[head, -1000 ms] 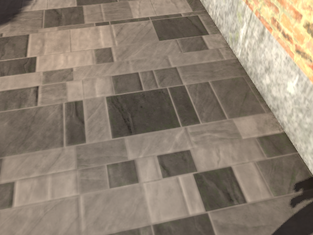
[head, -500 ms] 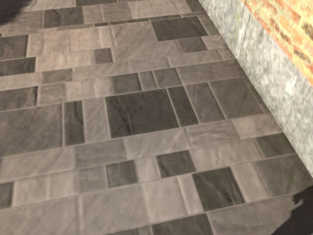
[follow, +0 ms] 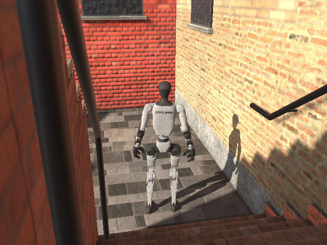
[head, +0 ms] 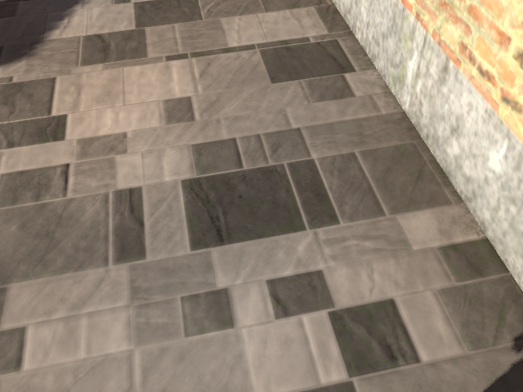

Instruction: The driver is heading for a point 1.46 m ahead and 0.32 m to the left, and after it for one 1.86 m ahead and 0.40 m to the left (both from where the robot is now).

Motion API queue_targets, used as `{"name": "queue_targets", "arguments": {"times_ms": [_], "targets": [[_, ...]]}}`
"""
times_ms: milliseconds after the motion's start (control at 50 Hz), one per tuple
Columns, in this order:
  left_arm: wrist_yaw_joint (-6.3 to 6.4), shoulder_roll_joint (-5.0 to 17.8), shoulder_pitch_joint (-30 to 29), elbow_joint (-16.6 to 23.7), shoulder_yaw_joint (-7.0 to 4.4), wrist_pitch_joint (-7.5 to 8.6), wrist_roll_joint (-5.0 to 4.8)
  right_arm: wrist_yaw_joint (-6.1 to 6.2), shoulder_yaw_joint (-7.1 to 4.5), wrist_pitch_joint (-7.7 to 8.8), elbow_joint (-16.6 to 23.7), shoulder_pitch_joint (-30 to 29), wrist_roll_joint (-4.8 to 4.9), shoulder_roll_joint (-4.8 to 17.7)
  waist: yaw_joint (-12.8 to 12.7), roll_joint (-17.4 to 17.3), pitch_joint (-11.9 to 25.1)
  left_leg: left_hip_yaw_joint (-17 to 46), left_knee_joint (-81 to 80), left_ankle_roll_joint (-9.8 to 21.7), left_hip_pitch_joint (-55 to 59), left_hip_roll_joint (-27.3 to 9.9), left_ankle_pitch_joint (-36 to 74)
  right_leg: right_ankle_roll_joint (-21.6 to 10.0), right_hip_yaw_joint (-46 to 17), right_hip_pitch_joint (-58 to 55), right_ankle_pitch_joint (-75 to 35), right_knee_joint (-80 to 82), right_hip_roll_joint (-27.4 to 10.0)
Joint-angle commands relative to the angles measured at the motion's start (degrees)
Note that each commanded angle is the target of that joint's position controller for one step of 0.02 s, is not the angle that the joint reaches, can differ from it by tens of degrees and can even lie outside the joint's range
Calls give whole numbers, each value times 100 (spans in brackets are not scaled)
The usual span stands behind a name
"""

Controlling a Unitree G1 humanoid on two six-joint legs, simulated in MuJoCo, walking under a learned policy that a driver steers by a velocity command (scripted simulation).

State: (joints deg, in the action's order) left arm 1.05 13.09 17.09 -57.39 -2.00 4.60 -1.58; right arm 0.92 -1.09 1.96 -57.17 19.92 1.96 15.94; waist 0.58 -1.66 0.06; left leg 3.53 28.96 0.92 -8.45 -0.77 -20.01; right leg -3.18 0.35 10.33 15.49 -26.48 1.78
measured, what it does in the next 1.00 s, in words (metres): walks ahead, turning left: left foot, then right foot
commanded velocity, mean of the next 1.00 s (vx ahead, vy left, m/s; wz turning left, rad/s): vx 0.46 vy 0.00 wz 0.40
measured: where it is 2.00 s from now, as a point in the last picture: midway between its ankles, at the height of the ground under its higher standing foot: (194, 255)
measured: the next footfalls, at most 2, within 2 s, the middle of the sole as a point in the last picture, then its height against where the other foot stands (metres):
left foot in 0.44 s outside the picture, level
right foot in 0.94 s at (256, 332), level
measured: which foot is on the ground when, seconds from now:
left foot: up 0.00-0.42, down 0.44-0.96, up 0.98-1.00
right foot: down 0.00-0.44, up 0.46-0.92, down 0.94-1.00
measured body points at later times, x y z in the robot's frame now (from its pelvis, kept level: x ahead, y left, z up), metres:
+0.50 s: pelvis +0.23 +0.05 -0.03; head +0.27 +0.06 +0.42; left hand +0.15 +0.30 -0.16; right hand +0.49 -0.14 -0.12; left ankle +0.32 +0.13 -0.74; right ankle +0.03 -0.11 -0.64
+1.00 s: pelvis +0.53 +0.10 -0.01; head +0.56 +0.11 +0.44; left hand +0.63 +0.41 -0.09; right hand +0.66 -0.15 -0.14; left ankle +0.33 +0.13 -0.69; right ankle +0.66 +0.04 -0.74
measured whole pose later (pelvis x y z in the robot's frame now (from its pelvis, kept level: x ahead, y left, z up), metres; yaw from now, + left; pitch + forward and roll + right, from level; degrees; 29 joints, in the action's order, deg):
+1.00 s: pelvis +0.53 +0.10 -0.01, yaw +26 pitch +3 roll -1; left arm -1.2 15.0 4.3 -39.2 -1.8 8.1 0.3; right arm 0.4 -2.9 2.5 -46.8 22.9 0.9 16.1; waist 3.9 -0.9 -0.5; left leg 10.4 47.7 3.8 -8.9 5.8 -27.8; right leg -2.4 1.0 25.6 7.0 -29.5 2.3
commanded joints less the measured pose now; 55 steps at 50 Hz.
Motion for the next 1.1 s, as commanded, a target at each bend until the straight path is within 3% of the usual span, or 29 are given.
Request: {"name": "queue_targets", "arguments": {"times_ms": [20,40,60,100,140,220,320,380,420,440,460,480,500,520,540,560,600,660,740,820,880,920,940,960,980,1000,1020,1060,1100], "targets": [[-98,1451,2151,-434,-386,135,118,-33,-12,230,925,-989,7,230,-886,1758,-287,10,2509,185,-3541,497,-1210,-1182,-3778,-2281,843,1785,-2361],[-106,973,1588,-294,-245,218,191,-57,-100,297,849,-763,114,527,-524,898,-585,651,3377,312,-3839,168,-1017,-1248,-3548,-1988,831,1731,-2499],[-126,652,1105,-87,-163,282,183,-93,-138,319,694,-459,169,564,-323,723,-688,827,3504,446,-3861,-44,-393,-918,-2759,-1899,666,1711,-2165],[-151,543,704,29,-114,248,136,-122,-199,345,683,-585,55,530,-239,674,-707,698,3237,478,-3940,-244,442,-490,-1685,-1889,-474,1801,-1798],[-119,376,904,-40,-52,197,233,-217,-191,334,730,-697,31,307,-272,799,-503,444,3191,357,-3675,-227,973,-331,-886,-1751,-1848,1720,-1492],[26,675,862,-1,-76,132,235,-290,-110,255,1222,-1521,-18,54,-366,559,-821,22,2064,61,-3567,-154,1727,-446,-146,-1151,-2154,2062,-1369],[64,849,1116,-44,-82,142,146,-404,-33,243,1779,-2325,-48,-19,-508,617,-985,-702,881,249,-2907,-101,2084,-418,502,-986,-2759,1988,-1498],[111,1073,891,72,-141,59,144,-483,-181,276,1909,-2028,-39,268,-62,835,-497,-1025,746,634,-2227,279,1575,-269,784,-1572,-5652,945,-1652],[156,1214,588,267,-181,-56,192,-490,-451,228,1583,-604,-3,726,732,925,456,-1076,636,944,-453,633,1544,-114,915,-1329,-6708,-987,-1584],[156,1230,486,423,-164,-35,198,-400,-623,157,1376,268,-10,1044,1167,596,872,-329,393,1168,1159,347,1555,68,891,-126,-5474,-2510,-1337],[-16,317,1229,637,98,113,361,-313,-703,95,1366,471,-46,1575,467,-1148,1589,2657,201,2159,3230,-1321,872,361,657,2262,784,-4931,-188],[-138,555,921,770,72,389,128,-279,-613,139,1452,567,-122,1257,671,-818,2359,4811,-1098,2619,3502,-1946,-369,237,-696,3041,1741,-5929,148],[-166,1003,138,1072,-68,532,-109,-261,-540,213,1419,291,-163,971,705,-479,1202,4051,-1415,2172,2720,-1690,-355,61,-836,3594,1180,-5802,-193],[-128,1012,-150,1230,-65,581,-111,-277,-482,274,1513,-225,-135,812,400,92,548,3227,-1516,1922,1662,-1448,221,-11,-749,3424,600,-5256,-469],[-64,974,-159,1182,-101,551,5,-312,-434,314,1634,-634,-152,677,104,475,219,2654,-1603,1779,790,-1189,939,39,-686,3050,374,-4817,-641],[-31,990,42,1170,-149,463,86,-316,-406,334,1732,-878,-215,615,-144,390,164,2209,-1683,1716,204,-963,1467,105,-727,2581,224,-4541,-796],[-31,891,152,1270,-179,304,194,-289,-398,317,1759,-938,-149,587,-335,183,32,1754,-1832,1694,-419,-735,1949,304,-613,2274,137,-4034,-908],[16,769,-478,1612,-163,201,329,-154,-455,302,1712,-607,-132,801,-191,55,-139,1278,-1884,1652,-943,-502,2400,635,-364,2390,-613,-3060,-826],[-15,571,-1393,1926,-84,241,255,-46,-459,215,1617,-100,-66,824,231,-158,-92,1015,-1666,1248,-809,-227,1980,664,-294,2163,-2106,-1158,-514],[-154,659,-1997,2177,-75,344,167,-34,-417,203,1426,351,-53,767,511,-291,-117,1336,-1389,1154,-132,-539,1812,511,-308,2079,-2395,-418,-387],[-229,850,-2073,2304,-135,404,163,-9,-423,128,1356,468,-87,806,457,-398,-101,1726,-940,1097,725,-890,2358,263,-315,2211,-1582,-81,-308],[-212,996,-1493,2199,-217,428,164,-6,-431,78,1370,325,-96,852,111,-544,123,1687,-406,966,918,-823,3653,-2,-118,1428,-1218,223,-136],[-181,1186,-761,2043,-307,443,199,-26,-376,79,1429,203,-130,744,-261,-465,691,1437,449,819,690,-540,4199,-263,-227,255,-1529,203,-321],[-143,1543,237,1945,-395,433,274,-40,-272,111,1576,215,-236,523,-617,103,1583,1118,2029,603,-373,-151,3118,-760,-1246,-1534,-1894,-133,-1295],[-192,1743,854,1644,-505,340,223,-69,-153,188,1487,1048,-84,129,-435,1842,2251,557,3871,179,-2493,719,-532,-1619,-3630,-3422,-704,276,-2389],[-225,1230,911,1619,-371,310,71,-73,-213,240,1470,806,-31,605,-549,1405,1802,811,4490,184,-3288,449,-1249,-1467,-4265,-3239,384,747,-2429],[-215,1006,490,1682,-293,268,52,-91,-289,270,1619,112,-11,864,-558,869,872,610,4601,172,-3615,144,-739,-1239,-3555,-2479,384,903,-2185],[-237,927,-22,1786,-233,184,147,-105,-282,350,1804,-549,-179,716,-321,218,3,238,3999,97,-3435,-214,-55,-1151,-2611,-1094,-902,1197,-1691],[-255,850,-112,1809,-200,175,181,-124,-273,364,1823,-401,-219,512,-66,501,62,160,3455,7,-2946,-362,133,-1132,-2183,-616,-1629,1398,-1350]]}}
